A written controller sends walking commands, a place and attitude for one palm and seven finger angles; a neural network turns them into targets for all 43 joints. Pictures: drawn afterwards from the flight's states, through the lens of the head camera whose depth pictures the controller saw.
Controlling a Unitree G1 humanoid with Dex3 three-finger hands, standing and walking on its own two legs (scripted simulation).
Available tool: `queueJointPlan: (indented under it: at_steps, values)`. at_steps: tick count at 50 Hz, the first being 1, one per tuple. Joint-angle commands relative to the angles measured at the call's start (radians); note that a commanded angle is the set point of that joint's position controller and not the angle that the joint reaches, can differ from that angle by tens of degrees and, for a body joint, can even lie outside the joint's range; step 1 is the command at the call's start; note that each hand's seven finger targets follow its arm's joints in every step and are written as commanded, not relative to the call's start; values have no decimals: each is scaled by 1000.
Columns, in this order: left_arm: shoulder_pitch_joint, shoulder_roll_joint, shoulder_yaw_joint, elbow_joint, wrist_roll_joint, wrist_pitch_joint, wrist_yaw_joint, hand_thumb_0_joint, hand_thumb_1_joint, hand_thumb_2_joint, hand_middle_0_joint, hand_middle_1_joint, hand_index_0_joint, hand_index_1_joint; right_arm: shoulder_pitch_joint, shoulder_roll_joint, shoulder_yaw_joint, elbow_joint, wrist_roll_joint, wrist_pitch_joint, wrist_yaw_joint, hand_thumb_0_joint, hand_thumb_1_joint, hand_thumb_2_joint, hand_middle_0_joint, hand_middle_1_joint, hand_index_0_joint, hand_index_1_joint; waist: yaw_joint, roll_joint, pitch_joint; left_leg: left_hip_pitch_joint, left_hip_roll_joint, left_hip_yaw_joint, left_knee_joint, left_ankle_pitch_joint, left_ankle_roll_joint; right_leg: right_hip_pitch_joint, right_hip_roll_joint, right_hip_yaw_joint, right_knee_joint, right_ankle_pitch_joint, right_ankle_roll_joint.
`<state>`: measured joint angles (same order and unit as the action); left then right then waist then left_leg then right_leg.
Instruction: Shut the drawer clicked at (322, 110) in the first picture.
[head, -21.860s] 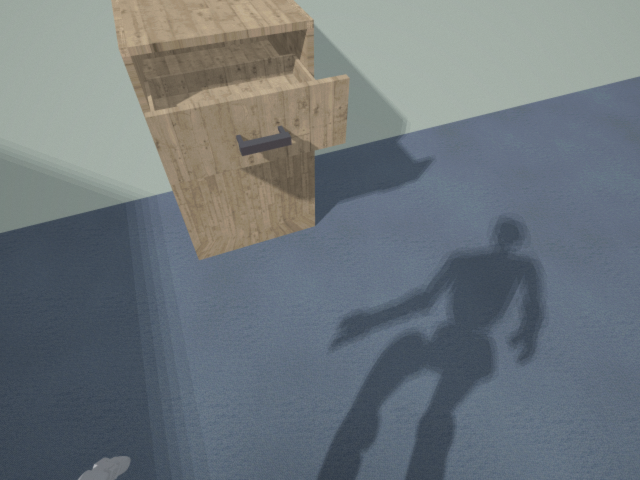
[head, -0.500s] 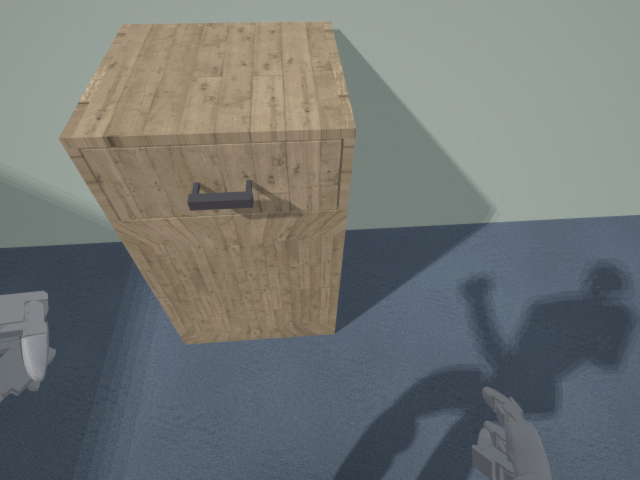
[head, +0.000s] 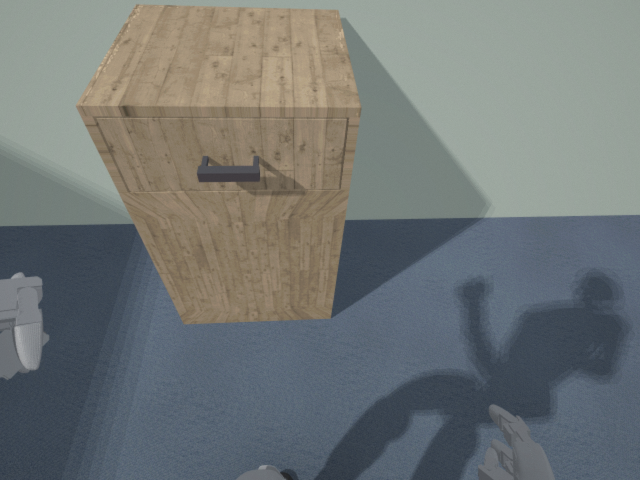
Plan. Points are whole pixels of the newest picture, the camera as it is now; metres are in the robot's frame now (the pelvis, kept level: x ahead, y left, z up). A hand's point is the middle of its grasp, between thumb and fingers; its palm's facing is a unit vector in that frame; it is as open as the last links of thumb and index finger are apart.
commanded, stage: step back with the hand held close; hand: left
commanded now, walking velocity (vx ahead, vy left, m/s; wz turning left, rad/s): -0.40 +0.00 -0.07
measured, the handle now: (230, 167) +0.67 +0.19 -0.04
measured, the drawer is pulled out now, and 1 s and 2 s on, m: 0.00 0.00 0.00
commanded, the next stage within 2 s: stop stepping back and stand still in 0.50 s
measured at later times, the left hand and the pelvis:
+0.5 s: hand out of the picture +0.14 +0.24 +0.17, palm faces +0.30 -0.84 -0.46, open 3.2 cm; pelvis -0.08 +0.00 +0.01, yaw -3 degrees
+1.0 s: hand out of the picture +0.00 +0.21 +0.17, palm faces +0.37 -0.85 -0.39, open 3.2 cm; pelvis -0.19 -0.02 +0.01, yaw -3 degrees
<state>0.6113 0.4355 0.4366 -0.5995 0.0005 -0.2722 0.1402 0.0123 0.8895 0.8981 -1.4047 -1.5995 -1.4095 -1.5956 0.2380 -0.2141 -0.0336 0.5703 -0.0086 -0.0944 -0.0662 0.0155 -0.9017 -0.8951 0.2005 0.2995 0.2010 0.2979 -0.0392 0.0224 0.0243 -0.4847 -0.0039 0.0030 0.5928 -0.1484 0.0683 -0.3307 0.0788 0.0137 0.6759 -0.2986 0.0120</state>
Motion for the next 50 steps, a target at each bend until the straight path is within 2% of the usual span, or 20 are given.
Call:
queueJointPlan:
  at_steps: [1, 6, 10, 14, 16, 18, 20, 21, 22, 27, 30, 32, 35, 36, 38, 39, 40, 42, 47, 50]
  values:
    - [59, 118, 112, -210, -28, -81, -1, 0, 900, 900, -1400, -1600, -1400, -1600, -120, -144, -45, -149, -4, -75, -6, 0, -900, -900, 200, 300, 200, 300, 33, 89, -91, -160, 237, -264, -348, -378, 69, 248, 9, 30, -19, 4, -7]
    - [39, 142, 87, -287, -52, -118, -2, 0, 900, 900, -1400, -1600, -1400, -1600, -95, -119, -40, -95, -5, -80, 7, 0, -900, -900, 200, 300, 200, 300, 18, 31, -315, 363, 122, -63, -98, 301, -1, 47, -82, 92, -212, 432, 29]
    - [78, 184, 125, -252, -57, -106, 3, 0, 900, 900, -1400, -1600, -1400, -1600, -133, -110, -45, -132, 14, -49, 5, 0, -900, -900, 200, 300, 200, 300, 14, -62, -268, 333, 34, 10, 15, 32, -39, -43, -193, 170, -329, 396, 20]
    - [29, 181, 118, -160, -57, -74, 17, 0, 900, 900, -1400, -1600, -1400, -1600, -170, -83, -48, -113, 10, -12, 3, 0, -900, -900, 200, 300, 200, 300, 24, -118, -89, 159, -5, -51, 284, -187, -77, -136, -341, 284, -426, 327, -144]
    - [6, 166, 107, -106, -50, -63, 12, 0, 900, 900, -1400, -1600, -1400, -1600, -175, -70, -29, -111, 4, 3, -6, 0, -900, -900, 200, 300, 200, 300, 18, -106, -25, 107, 25, -61, 73, -151, -67, -42, -281, 215, -348, 480, -119]
    - [-34, 143, 77, -101, -47, -64, 0, 0, 900, 900, -1400, -1600, -1400, -1600, -172, -107, -25, -102, 9, 4, -17, 0, -900, -900, 200, 300, 200, 300, 10, 20, -23, 184, 66, -79, -240, 297, -44, 21, -122, 81, -180, 510, -29]
    - [-57, 140, 46, -118, -45, -70, -15, 0, 900, 900, -1400, -1600, -1400, -1600, -115, -110, -42, -105, 7, -9, -1, 0, -900, -900, 200, 300, 200, 300, 22, 123, -145, 360, 249, -200, -237, 718, 13, -47, -36, 51, 14, 77, -4]
    - [-8, 120, 35, -82, -48, -71, -17, 0, 900, 900, -1400, -1600, -1400, -1600, -93, -107, -50, -101, 4, -23, 13, 0, -900, -900, 200, 300, 200, 300, 27, 112, -184, 415, 287, -209, -228, 736, 46, -103, -31, 69, 88, -91, -5]
    - [33, 109, 30, -111, -58, -63, -26, 0, 900, 900, -1400, -1600, -1400, -1600, -119, -111, -43, -116, -12, -40, 18, 0, -900, -900, 200, 300, 200, 300, 54, 188, -224, 382, 317, -245, -243, 703, 61, -102, -27, 76, 178, -174, -8]
    - [-5, 149, 52, -363, -56, -39, -11, 0, 900, 900, -1400, -1600, -1400, -1600, -111, -132, -41, -136, -3, -82, 36, 0, -900, -900, 200, 300, 200, 300, 54, 118, -260, 345, 312, -161, -272, 454, 82, -65, -36, 30, 251, -144, 9]
    - [45, 155, 87, -349, -64, -30, 1, 0, 900, 900, -1400, -1600, -1400, -1600, -122, -121, -33, -130, -13, -90, 32, 0, -900, -900, 200, 300, 200, 300, 43, 192, -213, 219, 306, -173, -388, 56, 77, 5, -26, -9, 238, -188, 10]
    - [106, 155, 113, -332, -70, -13, 14, 0, 900, 900, -1400, -1600, -1400, -1600, -106, -113, -30, -145, -7, -83, 28, 0, -900, -900, 200, 300, 200, 300, 41, 256, -208, 187, 234, -135, -442, -290, 39, 85, -20, -62, 99, -212, -7]
    - [160, 138, 111, -261, -79, 16, 17, 0, 900, 900, -1400, -1600, -1400, -1600, -112, -104, -17, -145, 3, -66, 23, 0, -900, -900, 200, 300, 200, 300, 44, 265, -181, 109, 127, -54, -411, -459, -48, 258, 4, -152, -245, -186, -37]
    - [168, 139, 105, -248, -76, 20, 11, 0, 900, 900, -1400, -1600, -1400, -1600, -107, -97, -18, -143, 6, -56, 19, 0, -900, -900, 200, 300, 200, 300, 39, 172, -170, 133, 59, 20, -304, -407, -78, 245, -28, -129, -378, -169, -48]
    - [140, 170, 115, -244, -86, 14, 8, 0, 900, 900, -1400, -1600, -1400, -1600, -97, -92, -18, -122, 3, -30, 17, 0, -900, -900, 200, 300, 200, 300, 34, -172, -119, 216, -15, 32, 207, -196, -87, -55, -334, 204, -576, -182, -139]
    - [91, 206, 145, -255, -95, 10, 20, 0, 900, 900, -1400, -1600, -1400, -1600, -109, -101, -14, -106, 0, -29, 16, 0, -900, -900, 200, 300, 200, 300, 39, -216, -91, 98, -2, 5, 359, -154, -82, -55, -442, 281, -584, -66, -191]
    - [22, 200, 138, -252, -86, 7, 28, 0, 900, 900, -1400, -1600, -1400, -1600, -98, -101, -10, -91, 8, -39, 16, 0, -900, -900, 200, 300, 200, 300, 30, -210, -110, -33, 11, -14, 420, -150, -82, 51, -452, 242, -527, 17, -198]
    - [15, 111, 55, -132, -75, 29, 9, 0, 900, 900, -1400, -1600, -1400, -1600, -96, -115, -28, -84, 37, -38, 10, 0, -900, -900, 200, 300, 200, 300, 10, -251, -79, -32, 42, -31, 363, -128, -76, 73, -355, 140, -448, -14, -134]
    - [-93, 67, -23, -46, -34, 14, 21, 0, 900, 900, -1400, -1600, -1400, -1600, -134, -112, -16, -66, 26, -78, -24, 0, -900, -900, 200, 300, 200, 300, 24, -116, 48, 217, 25, 79, -116, -155, -19, -2, -291, 70, -377, -92, -95]
    - [-141, 107, 1, -163, -23, -16, 27, 0, 900, 900, -1400, -1600, -1400, -1600, -97, -135, -22, -80, 20, -103, -29, 0, -900, -900, 200, 300, 200, 300, 32, 38, -15, 330, 109, -57, -208, -75, 38, 30, -182, 33, -187, 76, -27]
